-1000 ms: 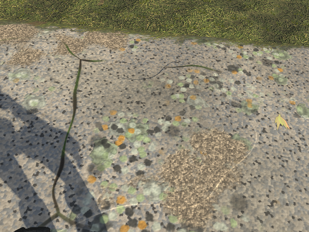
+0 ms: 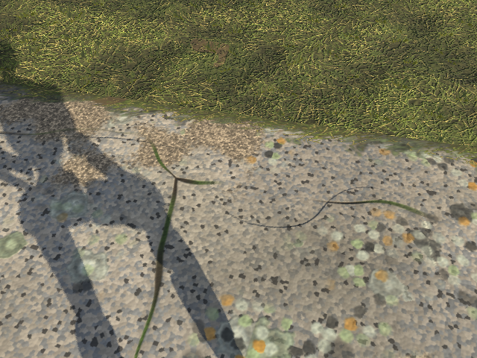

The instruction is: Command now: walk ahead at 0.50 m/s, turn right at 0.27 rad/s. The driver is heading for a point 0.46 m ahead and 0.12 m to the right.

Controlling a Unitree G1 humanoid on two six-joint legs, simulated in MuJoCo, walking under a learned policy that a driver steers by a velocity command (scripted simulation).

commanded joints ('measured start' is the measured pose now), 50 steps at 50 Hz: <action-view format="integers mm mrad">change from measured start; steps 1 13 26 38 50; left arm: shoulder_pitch -9 273 114 167 97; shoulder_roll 19 323 131 98 45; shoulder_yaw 0 122 65 41 35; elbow -41 -72 -58 -13 36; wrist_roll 0 -5 3 4 37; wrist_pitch -6 5 14 70 81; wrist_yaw -13 -31 21 21 36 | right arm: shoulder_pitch -98 68 -233 -150 -255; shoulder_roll -145 -47 -60 -67 -49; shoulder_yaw -31 2 16 3 6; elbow -82 -126 -160 -136 -101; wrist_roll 1 -20 2 0 -8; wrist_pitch -25 21 6 38 74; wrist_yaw -14 -40 -26 -15 -31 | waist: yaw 33 93 66 32 37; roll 74 -214 -38 143 -23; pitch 47 -293 -83 -220 16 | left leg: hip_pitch -136 -505 -357 96 -156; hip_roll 250 70 95 395 99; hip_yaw -60 45 -108 -546 -162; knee -152 1004 439 122 166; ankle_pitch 201 -157 221 346 -182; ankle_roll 146 -93 -122 210 -38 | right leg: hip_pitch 117 1089 478 219 374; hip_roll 1 -143 47 123 63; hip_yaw -9 500 57 73 40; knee -192 -506 -705 94 -603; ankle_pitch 204 -39 510 -538 -357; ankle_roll -4 -388 -227 54 -53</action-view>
